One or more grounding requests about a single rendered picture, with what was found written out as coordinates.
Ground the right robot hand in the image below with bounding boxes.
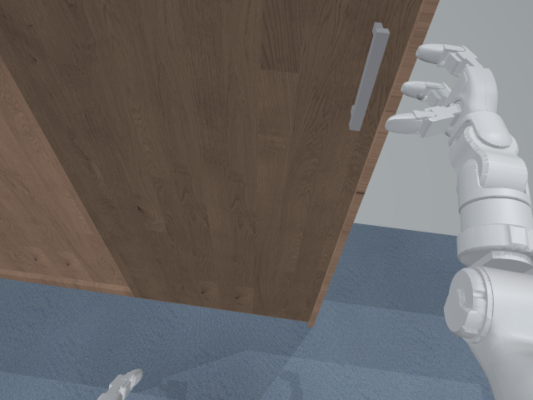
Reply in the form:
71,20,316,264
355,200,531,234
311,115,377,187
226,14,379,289
385,44,498,138

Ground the robot right upper arm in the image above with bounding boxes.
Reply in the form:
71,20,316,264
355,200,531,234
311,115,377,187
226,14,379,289
444,265,533,400

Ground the robot right forearm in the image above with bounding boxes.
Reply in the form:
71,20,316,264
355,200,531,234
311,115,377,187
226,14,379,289
448,111,533,275

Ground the handle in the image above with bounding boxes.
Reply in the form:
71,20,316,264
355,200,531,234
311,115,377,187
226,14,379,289
349,22,390,131

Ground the wardrobe door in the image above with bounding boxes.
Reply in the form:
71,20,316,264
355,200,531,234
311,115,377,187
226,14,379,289
0,0,422,322
0,56,128,287

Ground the left robot hand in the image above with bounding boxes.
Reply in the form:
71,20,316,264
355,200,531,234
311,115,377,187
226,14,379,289
98,368,142,400

